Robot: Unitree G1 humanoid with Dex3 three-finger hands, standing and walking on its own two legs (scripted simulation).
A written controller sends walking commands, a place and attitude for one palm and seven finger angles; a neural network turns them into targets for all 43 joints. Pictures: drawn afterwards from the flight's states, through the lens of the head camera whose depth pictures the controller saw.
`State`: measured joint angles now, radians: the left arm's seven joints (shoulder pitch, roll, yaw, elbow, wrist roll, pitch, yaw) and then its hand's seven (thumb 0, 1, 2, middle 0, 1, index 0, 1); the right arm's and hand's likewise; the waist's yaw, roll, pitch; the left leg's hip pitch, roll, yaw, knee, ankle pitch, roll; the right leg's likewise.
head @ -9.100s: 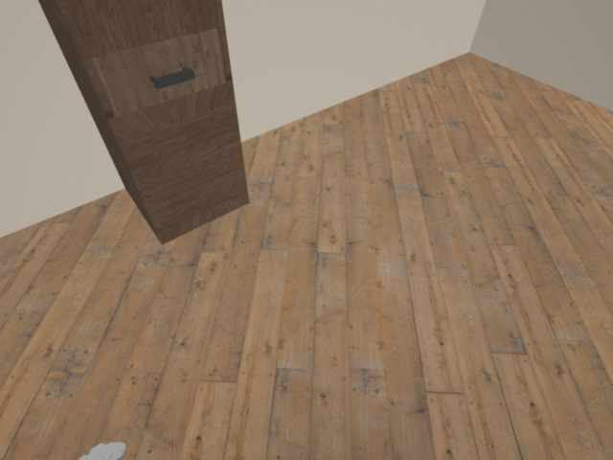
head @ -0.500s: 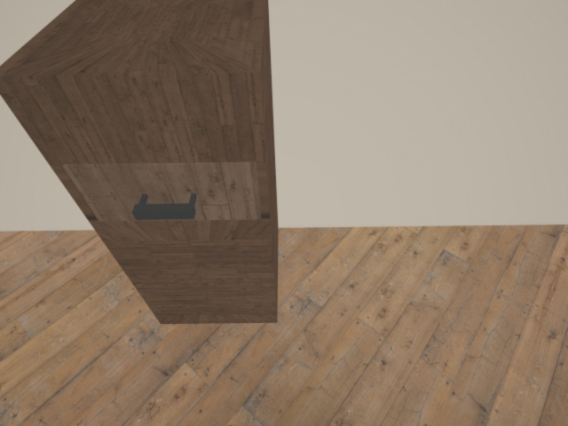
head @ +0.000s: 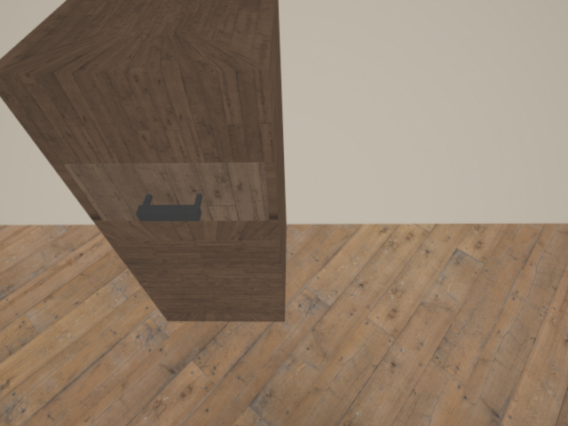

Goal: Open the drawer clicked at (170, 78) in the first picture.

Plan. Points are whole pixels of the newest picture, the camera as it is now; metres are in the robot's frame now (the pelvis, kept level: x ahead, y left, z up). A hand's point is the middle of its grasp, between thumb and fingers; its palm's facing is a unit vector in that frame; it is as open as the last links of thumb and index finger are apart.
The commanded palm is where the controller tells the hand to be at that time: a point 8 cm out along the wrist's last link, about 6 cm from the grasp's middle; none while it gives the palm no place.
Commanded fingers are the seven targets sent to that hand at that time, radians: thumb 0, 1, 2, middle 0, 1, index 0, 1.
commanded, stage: come to a stop and stand still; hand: left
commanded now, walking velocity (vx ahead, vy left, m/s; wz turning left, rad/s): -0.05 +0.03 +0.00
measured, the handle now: (171, 205) +0.52 +0.28 -0.07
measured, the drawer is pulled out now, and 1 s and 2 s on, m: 0.00 0.00 0.00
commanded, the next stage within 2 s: look again from close up in 0.70 s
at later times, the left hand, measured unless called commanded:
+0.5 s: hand out of the picture -0.01 +0.14 -0.16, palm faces +0.05 -0.98 -0.21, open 7.3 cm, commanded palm none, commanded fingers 0.00 0.90 0.90 -0.20 -0.30 -0.20 -0.30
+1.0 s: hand out of the picture -0.01 +0.17 -0.16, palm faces +0.07 -0.97 -0.22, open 7.4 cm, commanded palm none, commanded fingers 0.00 0.90 0.90 -0.20 -0.30 -0.20 -0.30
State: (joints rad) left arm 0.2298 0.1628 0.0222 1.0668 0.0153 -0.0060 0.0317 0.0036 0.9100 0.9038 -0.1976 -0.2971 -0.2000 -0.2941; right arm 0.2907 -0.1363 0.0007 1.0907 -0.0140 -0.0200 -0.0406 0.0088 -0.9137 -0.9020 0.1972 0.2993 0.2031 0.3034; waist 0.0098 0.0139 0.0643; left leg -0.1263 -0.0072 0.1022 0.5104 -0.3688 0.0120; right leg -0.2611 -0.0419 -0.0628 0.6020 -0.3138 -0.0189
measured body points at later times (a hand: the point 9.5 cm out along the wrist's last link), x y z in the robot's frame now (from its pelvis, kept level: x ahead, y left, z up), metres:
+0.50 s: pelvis -0.02 -0.04 +0.01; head -0.01 -0.04 +0.46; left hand -0.01 +0.19 -0.14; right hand -0.03 -0.25 -0.16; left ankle -0.06 +0.11 -0.73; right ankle +0.00 -0.10 -0.73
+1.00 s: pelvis -0.02 -0.02 +0.00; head -0.03 -0.02 +0.45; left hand -0.02 +0.22 -0.15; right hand -0.02 -0.26 -0.15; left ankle -0.06 +0.11 -0.73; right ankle +0.00 -0.10 -0.73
